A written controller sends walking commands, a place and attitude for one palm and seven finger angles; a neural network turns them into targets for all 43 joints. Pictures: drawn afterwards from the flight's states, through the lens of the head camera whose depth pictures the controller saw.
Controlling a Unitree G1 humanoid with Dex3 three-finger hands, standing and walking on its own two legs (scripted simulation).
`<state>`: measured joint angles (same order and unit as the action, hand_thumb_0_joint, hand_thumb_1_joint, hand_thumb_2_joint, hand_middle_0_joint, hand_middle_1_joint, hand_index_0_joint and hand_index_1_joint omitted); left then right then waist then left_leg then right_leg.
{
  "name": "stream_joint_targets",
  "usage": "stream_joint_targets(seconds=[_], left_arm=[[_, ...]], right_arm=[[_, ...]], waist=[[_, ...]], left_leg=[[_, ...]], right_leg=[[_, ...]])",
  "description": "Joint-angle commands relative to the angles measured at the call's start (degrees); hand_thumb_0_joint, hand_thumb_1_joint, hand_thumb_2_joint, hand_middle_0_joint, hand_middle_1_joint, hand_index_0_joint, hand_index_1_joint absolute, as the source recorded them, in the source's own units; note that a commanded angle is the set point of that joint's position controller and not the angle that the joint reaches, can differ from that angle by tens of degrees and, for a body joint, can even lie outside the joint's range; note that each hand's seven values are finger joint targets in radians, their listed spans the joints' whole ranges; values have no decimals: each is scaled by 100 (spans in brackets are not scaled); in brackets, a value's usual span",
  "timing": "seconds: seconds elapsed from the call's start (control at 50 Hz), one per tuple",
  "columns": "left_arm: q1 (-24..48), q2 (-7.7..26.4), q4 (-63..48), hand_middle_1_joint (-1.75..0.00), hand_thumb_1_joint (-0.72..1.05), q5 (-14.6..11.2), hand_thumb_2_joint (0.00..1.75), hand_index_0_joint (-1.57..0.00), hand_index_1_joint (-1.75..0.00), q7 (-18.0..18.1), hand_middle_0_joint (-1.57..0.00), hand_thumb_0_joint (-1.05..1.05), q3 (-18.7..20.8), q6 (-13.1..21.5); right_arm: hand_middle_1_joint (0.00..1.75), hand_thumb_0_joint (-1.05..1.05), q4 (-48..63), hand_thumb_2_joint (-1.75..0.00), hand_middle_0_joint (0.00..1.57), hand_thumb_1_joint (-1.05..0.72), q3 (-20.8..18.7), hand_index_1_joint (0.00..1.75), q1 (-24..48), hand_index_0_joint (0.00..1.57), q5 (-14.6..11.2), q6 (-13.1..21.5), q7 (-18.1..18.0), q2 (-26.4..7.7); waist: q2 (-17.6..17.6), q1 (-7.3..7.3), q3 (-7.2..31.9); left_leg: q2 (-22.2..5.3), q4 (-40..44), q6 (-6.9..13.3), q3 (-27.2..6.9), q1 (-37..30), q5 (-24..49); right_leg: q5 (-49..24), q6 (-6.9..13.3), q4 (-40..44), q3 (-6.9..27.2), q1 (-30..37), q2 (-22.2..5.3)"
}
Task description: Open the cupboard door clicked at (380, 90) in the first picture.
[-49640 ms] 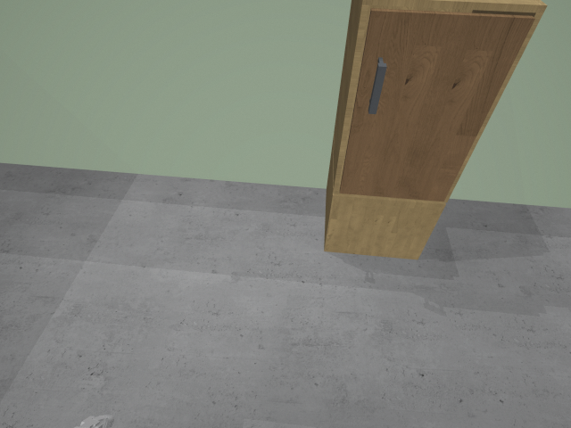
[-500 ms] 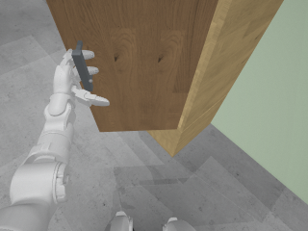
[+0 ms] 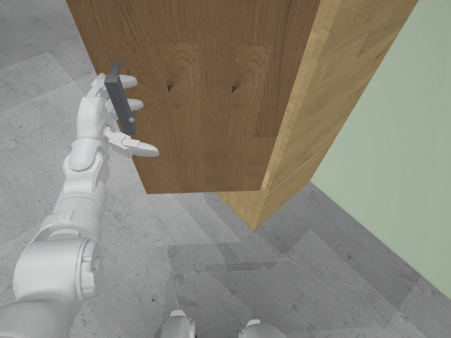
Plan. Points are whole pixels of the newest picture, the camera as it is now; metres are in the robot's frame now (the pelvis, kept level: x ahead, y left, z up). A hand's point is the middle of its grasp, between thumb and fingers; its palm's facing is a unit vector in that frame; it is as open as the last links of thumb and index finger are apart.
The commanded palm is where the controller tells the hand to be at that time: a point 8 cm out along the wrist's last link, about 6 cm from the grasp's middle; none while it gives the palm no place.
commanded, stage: close the thumb around the handle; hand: left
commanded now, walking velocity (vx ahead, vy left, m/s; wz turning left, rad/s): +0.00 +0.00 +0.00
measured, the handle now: (123, 100) +0.53 +0.17 +0.10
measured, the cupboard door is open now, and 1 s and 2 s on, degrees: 52 53 94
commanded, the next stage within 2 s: pull the door open along its arc in 0.70 s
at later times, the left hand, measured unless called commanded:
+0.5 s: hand (132, 120) +0.48 +0.15 +0.09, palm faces -0.02 -1.00 -0.01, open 7.5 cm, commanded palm +0.45 +0.20 +0.09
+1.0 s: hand (135, 123) +0.47 +0.14 +0.10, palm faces -0.01 -1.00 -0.01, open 5.5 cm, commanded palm +0.42 +0.19 +0.09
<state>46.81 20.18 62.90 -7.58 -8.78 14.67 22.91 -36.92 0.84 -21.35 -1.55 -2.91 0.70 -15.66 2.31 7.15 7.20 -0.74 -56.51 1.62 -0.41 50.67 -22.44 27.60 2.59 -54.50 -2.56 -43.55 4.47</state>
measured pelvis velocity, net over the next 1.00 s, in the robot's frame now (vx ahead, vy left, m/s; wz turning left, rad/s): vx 0.00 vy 0.00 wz -0.02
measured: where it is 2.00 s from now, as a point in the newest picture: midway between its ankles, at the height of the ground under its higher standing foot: outside the picture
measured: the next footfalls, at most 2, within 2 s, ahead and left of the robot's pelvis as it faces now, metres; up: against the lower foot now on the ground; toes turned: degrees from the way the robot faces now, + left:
none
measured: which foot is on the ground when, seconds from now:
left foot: down 0.00-1.00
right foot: down 0.00-1.00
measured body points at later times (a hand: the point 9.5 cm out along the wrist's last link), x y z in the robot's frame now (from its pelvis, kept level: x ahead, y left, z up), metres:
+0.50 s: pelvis +0.00 +0.00 +0.00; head +0.08 +0.01 +0.44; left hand +0.47 +0.20 +0.10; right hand +0.03 -0.26 -0.12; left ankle +0.04 +0.10 -0.68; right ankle -0.02 -0.10 -0.68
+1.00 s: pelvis +0.00 +0.00 +0.00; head +0.08 +0.01 +0.44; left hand +0.47 +0.20 +0.10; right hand +0.02 -0.26 -0.12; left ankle +0.04 +0.10 -0.68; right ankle -0.02 -0.10 -0.68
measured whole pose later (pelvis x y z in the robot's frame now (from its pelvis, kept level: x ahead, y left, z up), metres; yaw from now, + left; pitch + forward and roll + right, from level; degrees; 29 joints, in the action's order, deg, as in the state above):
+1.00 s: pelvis +0.00 +0.00 +0.00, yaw -1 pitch +16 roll -2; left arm 43.2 18.5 58.6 -7.8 -7.2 14.7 22.2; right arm -36.2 0.7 -22.8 -1.4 -3.5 1.4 -15.3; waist 2.6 6.9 7.5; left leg -0.9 -56.0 1.9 0.6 49.8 -22.5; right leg 27.4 2.3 -54.3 -1.4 -43.2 4.6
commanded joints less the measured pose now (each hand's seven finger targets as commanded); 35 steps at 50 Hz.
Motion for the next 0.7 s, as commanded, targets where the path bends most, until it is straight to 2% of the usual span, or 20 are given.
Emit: stream_joint_targets(seconds=[0.0,0.02,0.08,0.12,0.18,0.22,0.24,0.26,0.3,0.36,0.4,0.42,0.46,0.48,0.5,0.54,0.58,0.6,0.64,0.68], left_arm=[[2683,1287,-1125,-121,-44,-54,32,-30,-121,5,-30,0,258,297],[2568,1411,-1160,-121,-39,-50,35,-31,-121,1,-31,0,385,290],[2476,1214,-1165,-123,-22,-78,42,-32,-123,-45,-32,0,266,290],[2426,1257,-1214,-124,-11,-94,47,-33,-124,-60,-33,0,294,287],[2645,1114,-1215,-126,6,-80,54,-34,-126,-77,-34,0,127,313],[2576,1213,-1339,-127,17,-87,59,-35,-127,-72,-35,0,222,346],[2677,1067,-1484,-128,23,-114,61,-35,-128,-76,-35,0,124,397],[2563,1042,-1429,-128,28,-97,64,-36,-128,-74,-36,0,128,403],[2543,836,-1418,-130,40,-116,68,-36,-130,-59,-36,0,-16,389],[2471,1074,-1316,-131,56,-77,76,-38,-131,17,-38,0,188,345],[2574,980,-1264,-133,68,-70,80,-38,-133,38,-38,0,90,294],[2563,1142,-1197,-133,73,-33,83,-39,-133,59,-39,0,203,290],[2622,1300,-1330,-134,84,-25,88,-40,-134,106,-40,0,359,375],[2604,1185,-1336,-135,90,-16,90,-40,-135,89,-40,0,252,384],[2599,1278,-1289,-135,90,-11,90,-40,-135,82,-40,0,323,400],[2755,1181,-1229,-135,90,-21,90,-40,-135,60,-40,0,246,423],[2739,1098,-1269,-135,90,-3,90,-40,-135,16,-40,0,128,429],[2648,1134,-1256,-135,90,-31,90,-40,-135,8,-40,0,200,410],[2486,1398,-1169,-135,90,-97,90,-40,-135,40,-40,0,497,372],[2662,1417,-1062,-135,90,-45,90,-40,-135,67,-40,0,431,311]], right_arm=[[30,0,414,-90,20,-90,-321,30,-636,20,16,117,-87,-900],[30,0,445,-90,20,-90,-325,30,-633,20,20,113,-89,-905],[30,0,466,-90,20,-90,-321,30,-625,20,17,103,-81,-876],[30,0,493,-90,20,-90,-327,30,-610,20,11,96,-81,-885],[30,0,436,-90,20,-90,-330,30,-618,20,9,101,-82,-882],[30,0,441,-90,20,-90,-349,30,-636,20,14,107,-79,-899],[30,0,446,-90,20,-90,-354,30,-634,20,18,124,-78,-884],[30,0,421,-90,20,-90,-361,30,-618,20,18,125,-69,-873],[30,0,414,-90,20,-90,-366,30,-618,20,17,121,-51,-870],[30,0,392,-90,20,-90,-366,30,-651,20,26,98,-53,-904],[30,0,415,-90,20,-90,-351,30,-615,20,22,92,-52,-881],[30,0,401,-90,20,-90,-343,30,-642,20,23,79,-63,-896],[30,0,424,-90,20,-90,-341,30,-624,20,39,96,-75,-895],[30,0,445,-90,20,-90,-333,30,-613,20,37,101,-72,-879],[30,0,427,-90,20,-90,-330,30,-615,20,32,100,-74,-884],[30,0,411,-90,20,-90,-333,30,-646,20,40,121,-77,-879],[30,0,414,-90,20,-90,-339,30,-624,20,36,132,-72,-881],[30,0,424,-90,20,-90,-338,30,-625,20,30,136,-66,-882],[30,0,433,-90,20,-90,-337,30,-671,20,37,124,-82,-914],[30,0,437,-90,20,-90,-307,30,-646,20,29,111,-92,-908]], waist=[[57,110,2177],[90,37,2274],[77,61,2278],[78,31,2279],[170,141,2126],[224,65,2319],[338,100,2415],[388,50,2463],[246,95,2349],[164,40,2305],[118,114,2132],[37,85,2063],[138,17,2291],[173,59,2308],[181,36,2216],[84,134,2172],[275,119,2296],[322,51,2291],[160,0,2351],[5,86,2076]], left_leg=[[73,428,121,-233,-2142,1377],[78,431,114,-228,-2128,1401],[71,411,112,-230,-2228,1555],[73,420,109,-219,-2207,1500],[49,403,99,-257,-2287,1476],[40,419,83,-279,-2413,1580],[42,382,89,-293,-2578,1742],[24,388,57,-312,-2658,1767],[10,427,55,-346,-2683,1723],[21,433,63,-341,-2578,1747],[43,451,88,-285,-2409,1514],[38,470,86,-298,-2326,1423],[56,453,85,-295,-2383,1529],[49,448,82,-291,-2430,1562],[43,446,73,-290,-2374,1538],[43,417,97,-294,-2342,1470],[32,427,69,-306,-2465,1492],[35,436,61,-310,-2479,1507],[42,432,79,-287,-2371,1552],[41,474,93,-268,-2094,1271]], right_leg=[[-1972,-174,826,310,295,-78],[-1995,-166,812,311,386,-86],[-2130,-166,787,283,345,-72],[-2085,-160,804,292,374,-72],[-1983,-159,799,258,119,-71],[-2013,-137,774,249,181,-65],[-2095,-124,732,236,111,-57],[-2061,-121,720,212,57,-57],[-1953,-123,751,166,-29,-41],[-2013,-119,736,173,43,-48],[-1913,-152,821,212,58,-56],[-1828,-140,823,206,89,-57],[-1918,-133,770,235,191,-64],[-1939,-133,771,224,170,-63],[-1911,-129,775,225,151,-64],[-1868,-143,771,233,85,-52],[-1838,-134,759,225,31,-63],[-1830,-118,763,215,45,-55],[-1910,-124,757,232,202,-53],[-1741,-165,802,251,174,-67]])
